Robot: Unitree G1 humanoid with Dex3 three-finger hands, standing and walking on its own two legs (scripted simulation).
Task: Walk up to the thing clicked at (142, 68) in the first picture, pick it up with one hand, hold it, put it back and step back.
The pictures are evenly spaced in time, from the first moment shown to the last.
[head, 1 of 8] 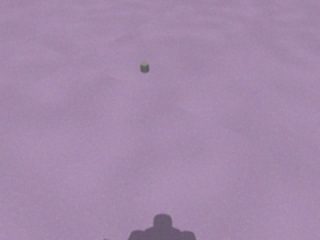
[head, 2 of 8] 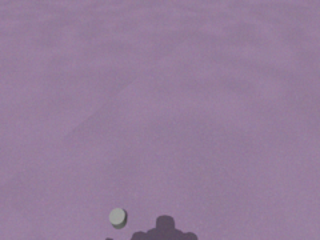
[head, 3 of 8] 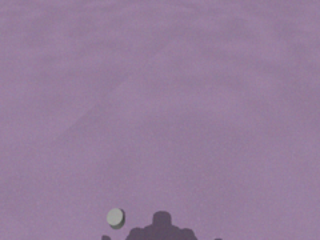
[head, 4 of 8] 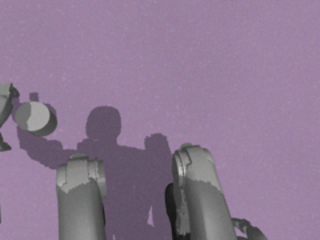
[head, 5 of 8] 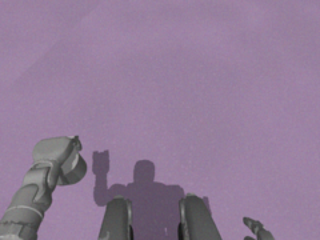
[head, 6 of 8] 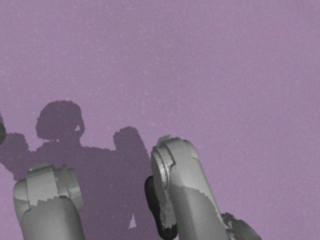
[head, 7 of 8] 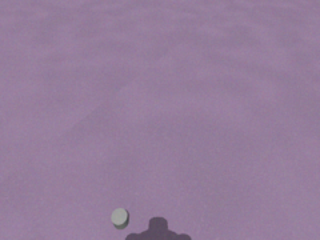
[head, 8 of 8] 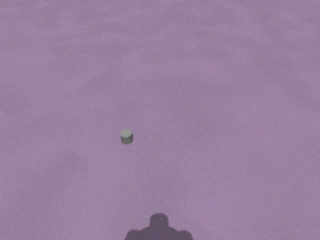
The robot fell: no
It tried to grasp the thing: yes
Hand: left
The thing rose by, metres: 0.64
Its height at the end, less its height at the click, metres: +0.00
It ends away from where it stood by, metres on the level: 0.01
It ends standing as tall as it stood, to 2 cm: yes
